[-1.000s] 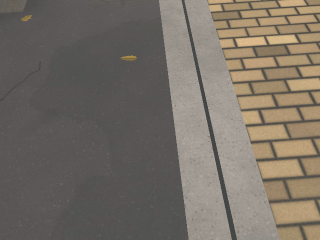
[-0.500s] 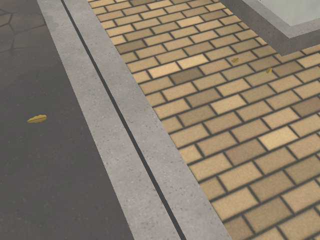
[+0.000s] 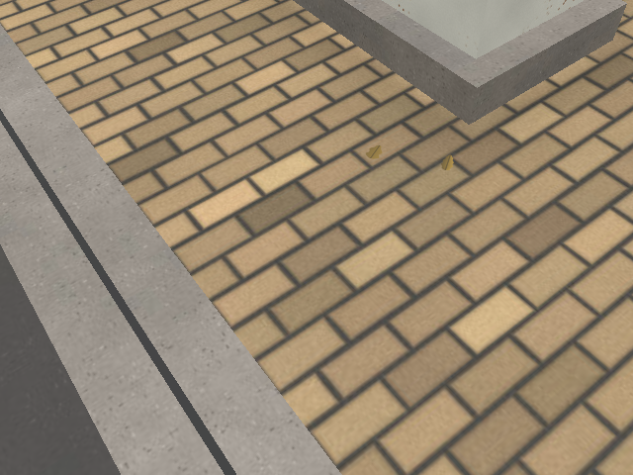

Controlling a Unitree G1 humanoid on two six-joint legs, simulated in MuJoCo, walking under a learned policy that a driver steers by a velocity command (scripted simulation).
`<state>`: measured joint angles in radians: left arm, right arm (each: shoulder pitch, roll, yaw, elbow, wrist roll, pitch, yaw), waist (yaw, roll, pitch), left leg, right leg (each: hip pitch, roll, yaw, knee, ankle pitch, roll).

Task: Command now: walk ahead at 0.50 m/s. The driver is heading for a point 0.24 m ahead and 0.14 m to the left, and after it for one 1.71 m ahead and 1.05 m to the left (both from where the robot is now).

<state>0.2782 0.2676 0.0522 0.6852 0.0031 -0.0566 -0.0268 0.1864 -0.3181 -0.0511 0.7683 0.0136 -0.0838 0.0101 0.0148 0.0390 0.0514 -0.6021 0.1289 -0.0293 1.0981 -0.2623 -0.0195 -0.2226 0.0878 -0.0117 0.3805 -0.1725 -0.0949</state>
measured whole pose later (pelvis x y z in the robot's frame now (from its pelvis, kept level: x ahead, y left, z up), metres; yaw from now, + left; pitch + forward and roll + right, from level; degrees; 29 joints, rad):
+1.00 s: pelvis +0.58 +0.10 +0.00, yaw +33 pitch +1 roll -1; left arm 0.27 0.26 0.05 0.75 0.01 -0.10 0.00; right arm 0.27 -0.32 -0.07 0.66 0.03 -0.01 0.00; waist 0.03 0.06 0.01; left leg -0.57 0.04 -0.06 1.16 -0.31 0.00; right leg -0.22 0.02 -0.06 0.40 -0.20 -0.02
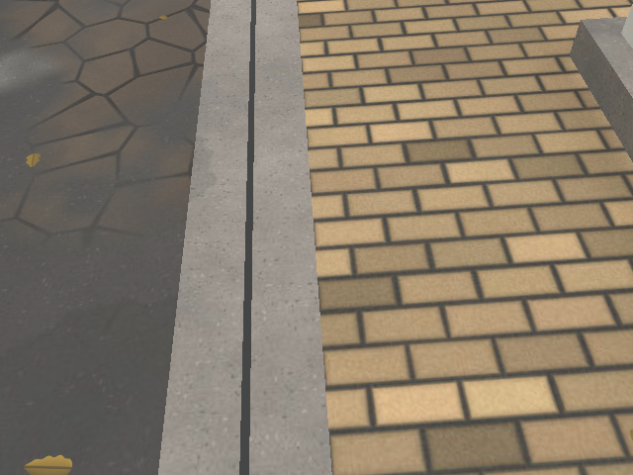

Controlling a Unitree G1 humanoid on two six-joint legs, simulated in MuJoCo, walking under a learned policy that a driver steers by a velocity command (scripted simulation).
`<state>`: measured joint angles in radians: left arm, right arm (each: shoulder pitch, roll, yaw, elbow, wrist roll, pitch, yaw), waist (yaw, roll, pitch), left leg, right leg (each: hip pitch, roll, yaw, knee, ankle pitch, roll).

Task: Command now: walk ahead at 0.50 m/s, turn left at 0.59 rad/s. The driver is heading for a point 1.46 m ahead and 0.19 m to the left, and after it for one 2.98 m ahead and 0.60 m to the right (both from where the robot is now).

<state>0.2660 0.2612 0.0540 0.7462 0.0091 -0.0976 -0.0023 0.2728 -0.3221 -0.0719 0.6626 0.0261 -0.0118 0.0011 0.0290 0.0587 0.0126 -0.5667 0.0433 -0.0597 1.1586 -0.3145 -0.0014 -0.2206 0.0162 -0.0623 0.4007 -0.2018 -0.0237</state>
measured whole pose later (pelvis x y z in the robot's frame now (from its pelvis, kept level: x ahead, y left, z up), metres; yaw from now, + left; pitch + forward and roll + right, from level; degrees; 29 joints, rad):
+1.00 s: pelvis +0.56 +0.10 +0.00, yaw +22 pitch +1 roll +0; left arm 0.26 0.27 0.04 0.78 0.01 -0.09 -0.03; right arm 0.29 -0.30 -0.05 0.74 0.01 -0.05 0.00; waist 0.01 0.04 0.02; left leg -0.50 0.04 -0.04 1.11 -0.33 0.02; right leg -0.26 0.05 -0.03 0.41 -0.17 -0.06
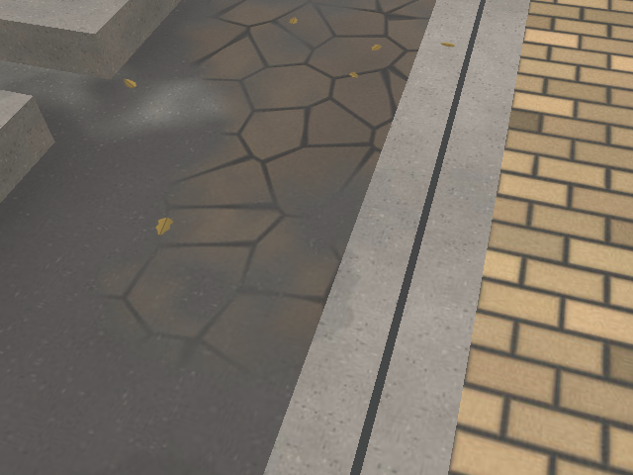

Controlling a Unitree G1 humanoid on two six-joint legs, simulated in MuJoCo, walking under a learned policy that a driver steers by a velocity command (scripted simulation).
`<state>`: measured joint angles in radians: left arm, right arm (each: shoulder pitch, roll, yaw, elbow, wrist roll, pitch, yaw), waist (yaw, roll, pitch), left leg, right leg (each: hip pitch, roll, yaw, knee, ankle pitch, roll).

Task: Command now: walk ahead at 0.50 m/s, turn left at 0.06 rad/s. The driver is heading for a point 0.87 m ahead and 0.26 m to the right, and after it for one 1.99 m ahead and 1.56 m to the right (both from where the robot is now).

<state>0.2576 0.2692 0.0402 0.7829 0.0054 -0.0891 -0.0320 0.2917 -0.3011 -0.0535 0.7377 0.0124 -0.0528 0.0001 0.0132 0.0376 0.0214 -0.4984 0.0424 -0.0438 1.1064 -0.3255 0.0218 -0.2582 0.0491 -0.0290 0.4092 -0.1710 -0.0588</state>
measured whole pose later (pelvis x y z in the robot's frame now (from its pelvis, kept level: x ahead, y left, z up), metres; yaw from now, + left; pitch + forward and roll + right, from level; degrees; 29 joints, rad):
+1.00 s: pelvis +0.55 -0.02 -0.01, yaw -19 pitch +1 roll +0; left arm 0.18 0.29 0.07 0.70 -0.02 -0.04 -0.04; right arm 0.23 -0.29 -0.05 0.82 0.02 -0.10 0.00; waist 0.00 0.00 0.07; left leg -0.33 0.03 -0.01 1.21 -0.42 0.00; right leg -0.39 0.08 -0.02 0.55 -0.18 -0.10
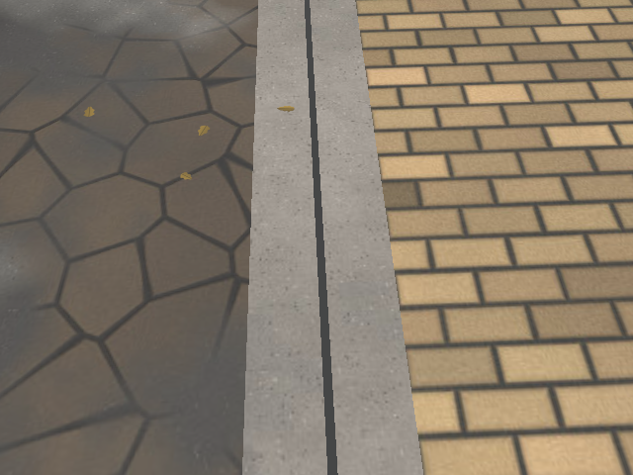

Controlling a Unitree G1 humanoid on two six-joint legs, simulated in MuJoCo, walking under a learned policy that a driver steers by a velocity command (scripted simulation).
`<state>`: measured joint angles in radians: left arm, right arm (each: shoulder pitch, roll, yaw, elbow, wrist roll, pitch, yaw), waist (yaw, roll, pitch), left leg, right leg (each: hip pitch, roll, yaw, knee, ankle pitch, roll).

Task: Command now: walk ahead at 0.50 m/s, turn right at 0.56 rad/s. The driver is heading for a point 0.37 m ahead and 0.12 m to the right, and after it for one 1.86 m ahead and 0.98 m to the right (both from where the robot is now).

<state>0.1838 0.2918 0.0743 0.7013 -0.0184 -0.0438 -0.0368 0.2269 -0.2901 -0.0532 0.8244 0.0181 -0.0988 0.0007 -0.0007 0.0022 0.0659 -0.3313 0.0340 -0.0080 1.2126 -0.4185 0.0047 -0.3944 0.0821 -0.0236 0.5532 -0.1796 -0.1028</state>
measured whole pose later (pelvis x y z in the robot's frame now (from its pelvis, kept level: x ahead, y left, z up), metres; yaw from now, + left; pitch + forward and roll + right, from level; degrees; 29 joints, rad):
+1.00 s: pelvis +0.51 -0.11 +0.00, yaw -36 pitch +1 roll +1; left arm 0.20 0.30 0.07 0.61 -0.02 -0.03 -0.03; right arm 0.22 -0.32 -0.05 0.80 0.02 -0.10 0.01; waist -0.02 0.01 0.07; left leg -0.36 0.06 -0.02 1.20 -0.41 0.00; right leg -0.40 0.07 -0.01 0.56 -0.18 -0.09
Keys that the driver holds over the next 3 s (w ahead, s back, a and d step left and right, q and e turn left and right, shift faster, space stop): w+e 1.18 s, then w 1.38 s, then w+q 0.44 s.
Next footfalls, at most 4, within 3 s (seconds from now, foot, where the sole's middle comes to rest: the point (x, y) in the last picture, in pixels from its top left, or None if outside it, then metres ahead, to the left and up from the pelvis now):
0.36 left None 0.40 0.13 -0.76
0.88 right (442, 417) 0.56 -0.23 -0.76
1.36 left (429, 278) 0.91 -0.24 -0.76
1.88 right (582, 273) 0.92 -0.62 -0.76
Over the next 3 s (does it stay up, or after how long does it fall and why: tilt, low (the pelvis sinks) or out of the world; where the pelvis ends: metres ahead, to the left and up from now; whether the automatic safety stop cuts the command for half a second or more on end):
stays up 1.30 -0.87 0.00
